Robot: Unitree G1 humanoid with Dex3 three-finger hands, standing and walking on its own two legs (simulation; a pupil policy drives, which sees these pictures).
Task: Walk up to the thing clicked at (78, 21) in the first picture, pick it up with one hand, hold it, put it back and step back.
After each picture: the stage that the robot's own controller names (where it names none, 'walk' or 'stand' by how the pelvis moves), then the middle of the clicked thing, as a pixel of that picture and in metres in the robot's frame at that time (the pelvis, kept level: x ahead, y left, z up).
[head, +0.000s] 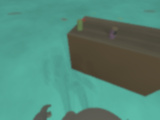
stand; (79, 25) +1.02 +0.19 +0.03
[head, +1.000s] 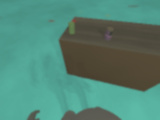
walk; (71, 28) +0.90 +0.23 +0.04
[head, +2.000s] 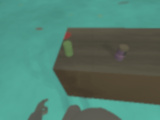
walk; (68, 48) +0.53 +0.20 +0.06
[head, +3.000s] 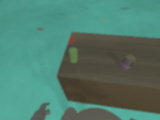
stand; (73, 55) +0.48 +0.16 +0.04
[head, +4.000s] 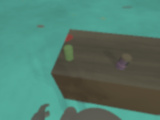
stand; (68, 53) +0.48 +0.20 +0.05
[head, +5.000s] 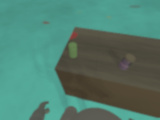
stand; (73, 50) +0.51 +0.17 +0.04
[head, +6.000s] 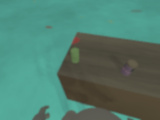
stand; (75, 55) +0.49 +0.15 +0.03
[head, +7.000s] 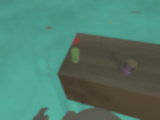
stand; (75, 55) +0.50 +0.15 +0.03
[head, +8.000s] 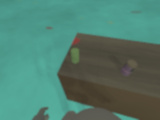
stand; (75, 55) +0.49 +0.15 +0.03
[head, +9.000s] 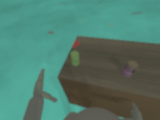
rise first; (75, 58) +0.47 +0.17 +0.03
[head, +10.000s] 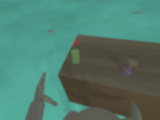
go down; (75, 56) +0.49 +0.17 +0.03
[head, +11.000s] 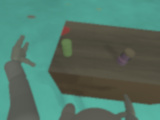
go down; (67, 48) +0.50 +0.16 +0.06
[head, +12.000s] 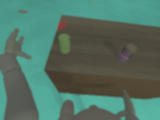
go down; (64, 44) +0.49 +0.16 +0.09
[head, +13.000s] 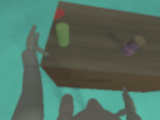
close in; (63, 35) +0.50 +0.16 +0.12
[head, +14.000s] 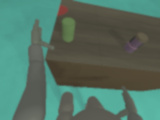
go down; (68, 30) +0.53 +0.14 +0.14
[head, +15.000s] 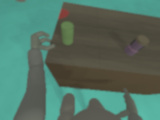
lift; (67, 34) +0.51 +0.15 +0.13
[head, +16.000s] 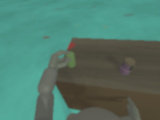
go down; (70, 59) +0.46 +0.17 +0.07
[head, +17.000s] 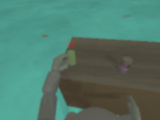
stand; (71, 57) +0.48 +0.17 +0.06
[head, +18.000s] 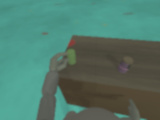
stand; (71, 56) +0.48 +0.17 +0.05
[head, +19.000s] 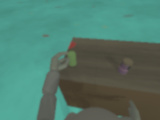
stand; (72, 58) +0.48 +0.17 +0.04
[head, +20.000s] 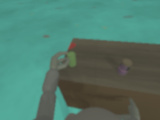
stand; (71, 59) +0.48 +0.17 +0.04
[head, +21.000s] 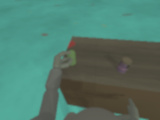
stand; (71, 57) +0.49 +0.17 +0.04
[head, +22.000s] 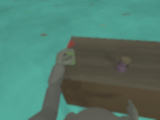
stand; (70, 57) +0.49 +0.17 +0.04
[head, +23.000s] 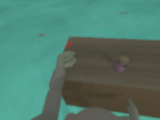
crouch; (69, 58) +0.48 +0.18 +0.04
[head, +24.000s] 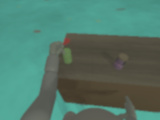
crouch; (67, 56) +0.49 +0.18 +0.04
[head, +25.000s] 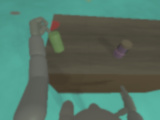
lower; (56, 42) +0.50 +0.18 +0.10
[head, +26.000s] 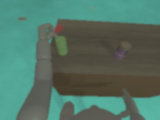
lower; (61, 46) +0.50 +0.17 +0.10
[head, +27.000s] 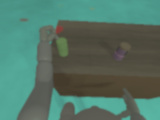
lower; (62, 47) +0.49 +0.16 +0.10
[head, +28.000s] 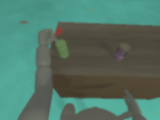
lower; (62, 49) +0.48 +0.16 +0.10
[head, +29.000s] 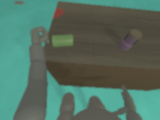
lower; (63, 40) +0.49 +0.15 +0.11
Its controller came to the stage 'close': yes
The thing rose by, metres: 0.01
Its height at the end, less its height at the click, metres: -0.02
